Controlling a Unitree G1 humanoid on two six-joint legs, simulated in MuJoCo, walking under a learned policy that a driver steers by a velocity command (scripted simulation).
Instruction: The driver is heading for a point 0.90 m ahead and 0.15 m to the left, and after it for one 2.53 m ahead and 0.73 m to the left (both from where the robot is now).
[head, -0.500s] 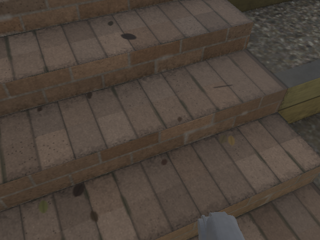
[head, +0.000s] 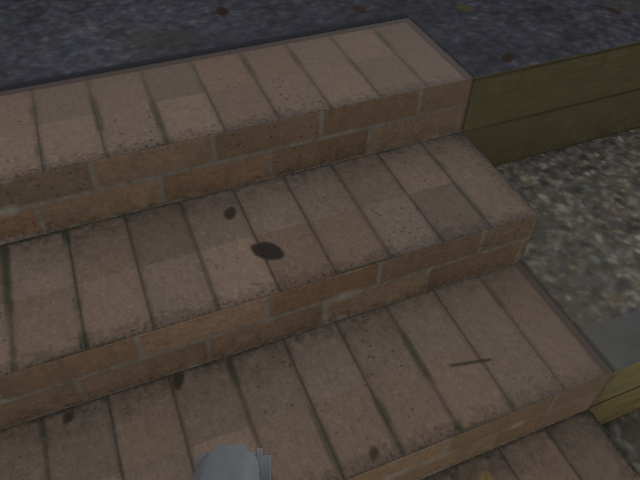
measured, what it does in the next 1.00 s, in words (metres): climbs: left foot 0.14 m higher, then right foot 0.14 m higher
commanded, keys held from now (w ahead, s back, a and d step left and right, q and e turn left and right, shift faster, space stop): w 0.60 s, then w+q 0.40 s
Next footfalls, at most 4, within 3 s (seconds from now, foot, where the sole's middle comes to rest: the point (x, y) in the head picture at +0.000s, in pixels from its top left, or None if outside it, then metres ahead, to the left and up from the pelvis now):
0.10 left None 0.22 0.11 -0.63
0.66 right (402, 382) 0.63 -0.11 -0.49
1.22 left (286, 233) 0.86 0.12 -0.35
1.72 right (382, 83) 1.17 -0.07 -0.21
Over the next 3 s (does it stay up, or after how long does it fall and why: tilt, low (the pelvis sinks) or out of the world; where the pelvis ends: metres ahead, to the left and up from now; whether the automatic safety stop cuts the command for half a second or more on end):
stays up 1.21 -0.01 0.54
